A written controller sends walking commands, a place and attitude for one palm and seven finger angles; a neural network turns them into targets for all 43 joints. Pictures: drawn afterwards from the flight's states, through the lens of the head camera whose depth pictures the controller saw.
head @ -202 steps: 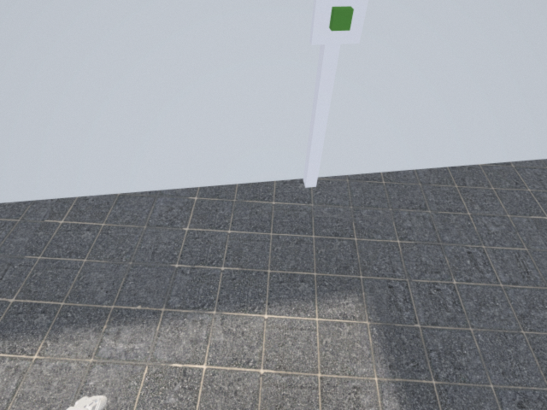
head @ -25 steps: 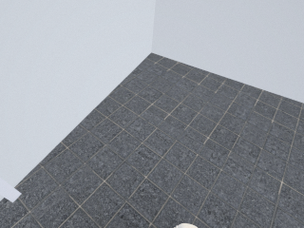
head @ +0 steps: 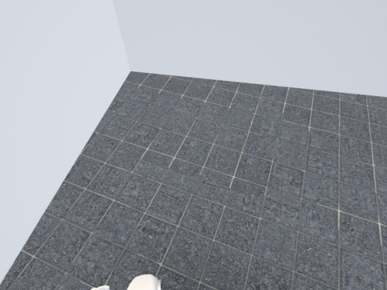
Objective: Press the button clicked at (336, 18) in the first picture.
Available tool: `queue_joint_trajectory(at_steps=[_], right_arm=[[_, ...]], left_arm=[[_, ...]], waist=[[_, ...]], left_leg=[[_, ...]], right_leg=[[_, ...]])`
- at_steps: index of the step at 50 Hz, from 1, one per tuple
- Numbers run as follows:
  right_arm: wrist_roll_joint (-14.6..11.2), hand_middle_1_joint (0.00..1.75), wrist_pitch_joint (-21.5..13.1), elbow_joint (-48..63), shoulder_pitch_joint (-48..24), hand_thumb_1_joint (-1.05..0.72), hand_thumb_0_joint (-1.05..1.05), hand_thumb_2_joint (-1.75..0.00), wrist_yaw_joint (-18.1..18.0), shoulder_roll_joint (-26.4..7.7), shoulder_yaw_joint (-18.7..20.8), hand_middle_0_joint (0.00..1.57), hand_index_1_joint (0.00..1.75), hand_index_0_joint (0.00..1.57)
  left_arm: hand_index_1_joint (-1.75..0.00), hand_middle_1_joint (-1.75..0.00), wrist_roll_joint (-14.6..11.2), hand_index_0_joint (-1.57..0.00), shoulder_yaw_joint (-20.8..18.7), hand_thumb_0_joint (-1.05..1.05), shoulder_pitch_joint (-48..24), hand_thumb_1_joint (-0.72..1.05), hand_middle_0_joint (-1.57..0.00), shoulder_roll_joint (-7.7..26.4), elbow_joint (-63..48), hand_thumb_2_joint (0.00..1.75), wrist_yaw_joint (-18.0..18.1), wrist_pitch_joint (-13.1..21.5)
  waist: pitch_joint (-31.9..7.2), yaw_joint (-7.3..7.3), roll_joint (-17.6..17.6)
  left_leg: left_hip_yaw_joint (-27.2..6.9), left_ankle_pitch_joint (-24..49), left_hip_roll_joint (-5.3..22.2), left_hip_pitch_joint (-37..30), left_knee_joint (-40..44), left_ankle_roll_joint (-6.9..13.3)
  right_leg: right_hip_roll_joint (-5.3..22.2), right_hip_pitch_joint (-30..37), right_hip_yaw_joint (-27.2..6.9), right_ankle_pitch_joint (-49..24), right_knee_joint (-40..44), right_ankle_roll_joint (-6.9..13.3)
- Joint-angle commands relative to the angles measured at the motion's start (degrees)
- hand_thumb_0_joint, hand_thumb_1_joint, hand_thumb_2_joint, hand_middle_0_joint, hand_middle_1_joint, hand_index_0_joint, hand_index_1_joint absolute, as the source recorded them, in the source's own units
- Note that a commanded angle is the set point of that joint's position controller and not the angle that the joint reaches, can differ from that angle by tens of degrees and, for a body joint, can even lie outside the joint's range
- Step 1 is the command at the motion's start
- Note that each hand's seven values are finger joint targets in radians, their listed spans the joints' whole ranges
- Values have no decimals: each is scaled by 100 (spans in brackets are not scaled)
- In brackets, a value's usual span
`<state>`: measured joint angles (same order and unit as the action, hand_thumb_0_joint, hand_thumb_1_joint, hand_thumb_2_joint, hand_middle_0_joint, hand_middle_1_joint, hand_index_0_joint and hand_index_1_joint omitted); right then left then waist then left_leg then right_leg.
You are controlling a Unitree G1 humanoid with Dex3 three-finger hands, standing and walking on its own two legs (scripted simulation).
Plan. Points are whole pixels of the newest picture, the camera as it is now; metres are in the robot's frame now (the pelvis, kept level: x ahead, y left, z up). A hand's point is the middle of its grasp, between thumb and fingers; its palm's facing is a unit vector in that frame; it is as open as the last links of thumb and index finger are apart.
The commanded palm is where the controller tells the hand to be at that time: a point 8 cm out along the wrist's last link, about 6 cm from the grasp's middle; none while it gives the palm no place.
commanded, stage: turn to face it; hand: left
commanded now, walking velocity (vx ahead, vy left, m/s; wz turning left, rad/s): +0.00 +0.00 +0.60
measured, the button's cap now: out of the picture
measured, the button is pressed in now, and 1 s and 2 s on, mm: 0 0 0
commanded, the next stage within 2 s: none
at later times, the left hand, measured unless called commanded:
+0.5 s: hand out of the picture +0.10 +0.26 -0.17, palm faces +0.31 -0.92 -0.23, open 7.4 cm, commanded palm none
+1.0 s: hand out of the picture +0.07 +0.17 -0.14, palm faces +0.55 -0.79 -0.27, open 7.4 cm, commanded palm none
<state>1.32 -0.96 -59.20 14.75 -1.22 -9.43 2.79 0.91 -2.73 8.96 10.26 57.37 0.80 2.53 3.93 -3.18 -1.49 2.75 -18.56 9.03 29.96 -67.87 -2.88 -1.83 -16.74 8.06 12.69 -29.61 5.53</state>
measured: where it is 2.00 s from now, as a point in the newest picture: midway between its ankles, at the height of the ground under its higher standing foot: outside the picture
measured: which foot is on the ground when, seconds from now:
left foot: up 0.00-0.24, down 0.26-0.74, up 0.76-1.00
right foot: down 0.00-0.28, up 0.30-0.72, down 0.74-1.00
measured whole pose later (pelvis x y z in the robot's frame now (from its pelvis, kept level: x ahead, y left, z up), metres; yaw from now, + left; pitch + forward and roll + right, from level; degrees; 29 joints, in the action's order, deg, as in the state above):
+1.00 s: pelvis +0.11 -0.04 +0.01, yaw +35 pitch -1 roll +3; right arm 1.4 5.0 -53.3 10.0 1.6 -16.1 6.1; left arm 1.4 -1.5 12.7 9.8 50.2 1.3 -0.8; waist 4.3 -1.2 -0.9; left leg 0.9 -22.4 2.0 28.1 -61.9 -4.8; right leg 7.3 -11.3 10.6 16.8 -29.6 0.2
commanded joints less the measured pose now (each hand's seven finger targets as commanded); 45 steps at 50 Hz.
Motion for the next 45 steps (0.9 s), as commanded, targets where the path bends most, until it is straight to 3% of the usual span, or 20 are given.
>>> queue_joint_trajectory(at_steps=[1,8,11,12,13,14,15,17,18,20,25,30,33,35,36,37,38,40,42,45], right_arm=[[-36,30,124,-92,923,-90,0,-90,32,-71,-56,20,30,20],[-25,30,140,423,-287,-90,0,-90,160,-260,3,20,30,20],[14,30,159,518,-85,-90,0,-90,183,-441,59,20,30,20],[33,30,145,486,273,-90,0,-90,174,-651,113,20,30,20],[71,30,107,508,663,-90,0,-90,164,-1120,232,20,30,20],[38,30,122,491,945,-90,0,-90,137,-1511,292,20,30,20],[3,30,126,409,939,-90,0,-90,68,-1479,282,20,30,20],[4,30,107,660,234,-90,0,-90,27,-1243,245,20,30,20],[3,30,81,764,-64,-90,0,-90,28,-1120,206,20,30,20],[-7,30,47,848,-207,-90,0,-90,28,-1135,217,20,30,20],[-13,30,96,862,-138,-90,0,-90,68,-1300,328,20,30,20],[9,30,175,887,-99,-90,0,-90,99,-1409,433,20,30,20],[16,30,233,993,-330,-90,0,-90,120,-1483,483,20,30,20],[-16,30,273,1114,-553,-90,0,-90,143,-1458,509,20,30,20],[-55,30,289,1189,-608,-90,0,-90,171,-1254,492,20,30,20],[-89,30,305,1341,-486,-90,0,-90,195,-768,414,20,30,20],[-3,30,307,1417,-576,-90,0,-90,187,-937,447,20,30,20],[33,30,414,1244,-624,-90,0,-90,245,-1031,476,20,30,20],[26,30,416,1061,-376,-90,0,-90,300,-950,423,20,30,20],[-1,30,433,1088,-551,-90,0,-90,316,-898,372,20,30,20]], left_arm=[[-30,-30,-17,-20,-4,0,316,90,-20,465,-138,90,26,130],[-30,-30,37,-20,-150,0,537,90,-20,756,-154,90,105,-75],[-30,-30,14,-20,-233,0,528,90,-20,927,-277,90,117,-135],[-30,-30,-16,-20,-249,0,542,90,-20,917,-321,90,105,-161],[-30,-30,-71,-20,-249,0,635,90,-20,721,-467,90,87,-197],[-30,-30,-80,-20,-172,0,481,90,-20,532,-742,90,87,-206],[-30,-30,-20,-20,-183,0,222,90,-20,637,-794,90,131,-285],[-30,-30,9,-20,-253,0,-24,90,-20,616,-800,90,66,-282],[-30,-30,12,-20,-272,0,74,90,-20,617,-733,90,22,-299],[-30,-30,6,-20,-291,0,338,90,-20,580,-642,90,7,-352],[-30,-30,0,-20,-298,0,246,90,-20,583,-766,90,22,-412],[-30,-30,-23,-20,-273,0,-8,90,-20,598,-996,90,34,-394],[-30,-30,-53,-20,-252,0,272,90,-20,649,-1013,90,55,-363],[-30,-30,-68,-20,-281,0,703,90,-20,749,-935,90,73,-323],[-30,-30,-31,-20,-337,0,1002,90,-20,981,-911,90,103,-287],[-30,-30,86,-20,-449,0,1004,90,-20,1594,-992,90,149,-231],[-30,-30,47,-20,-389,0,622,90,-20,1818,-1176,90,149,-293],[-30,-30,38,-20,-318,0,9,90,-20,1374,-1269,90,146,-258],[-30,-30,44,-20,-200,0,-180,90,-20,1065,-1285,90,120,-205],[-30,-30,52,-20,-196,0,300,90,-20,1086,-1150,90,124,-182]], waist=[[-500,-4,661],[-19,410,723],[-256,259,656],[-542,89,254],[-836,-47,-1100],[-894,-111,-1911],[-1156,-165,-1246],[-718,47,-713],[-634,195,-467],[-786,265,-440],[-850,176,-404],[-794,62,-774],[-853,187,-880],[-886,409,-803],[-924,559,-280],[-733,570,1618],[-545,514,1625],[4,234,1318],[38,73,1103],[-204,280,1164]], left_leg=[[-39,384,-69,-460,961,-44],[295,152,-216,-376,2376,45],[454,458,-404,-961,3145,167],[330,1313,-394,-1680,3637,277],[-1174,3400,629,-2546,4177,834],[-2528,5045,1695,-2761,4617,1670],[-2673,3893,1630,-2733,4730,1748],[-2166,2349,1104,-2150,4858,1451],[-1777,2078,880,-1911,4960,1267],[-1431,2051,596,-1831,5024,1163],[-1621,1740,492,-2005,5038,1266],[-2035,1738,396,-1952,4880,1299],[-2205,1971,262,-1652,4645,1217],[-2125,1548,-19,-1043,4374,949],[-1876,780,-358,-375,3843,642],[-748,-758,-1239,922,2285,87],[-630,-1394,-1147,774,1007,26],[-685,-771,-839,572,-101,63],[-429,-207,-743,564,-341,-75],[-222,-242,-728,463,125,-192]], right_leg=[[1560,85,-394,-2872,1274,225],[2063,767,-291,-2644,870,216],[2023,973,21,-2961,-25,-16],[1883,707,194,-2669,-825,-227],[1242,-343,469,-849,-2100,-680],[592,-1154,211,2688,-3535,-923],[613,-1410,-540,2594,-4072,-879],[801,-1725,-817,1702,-4114,-900],[838,-1593,-774,1317,-3989,-929],[795,-1327,-756,1021,-3664,-981],[685,-1267,-707,1029,-2914,-1081],[497,-995,-709,1286,-2052,-1060],[316,-319,-646,1183,-1134,-992],[277,621,-544,439,-3,-938],[731,1347,-930,322,928,-777],[2455,1782,-2820,928,1783,-174],[3248,755,-3031,619,1842,257],[2531,-112,-2216,660,1731,90],[2034,204,-1112,-603,1268,-52],[2008,832,-742,-1644,1029,-31]])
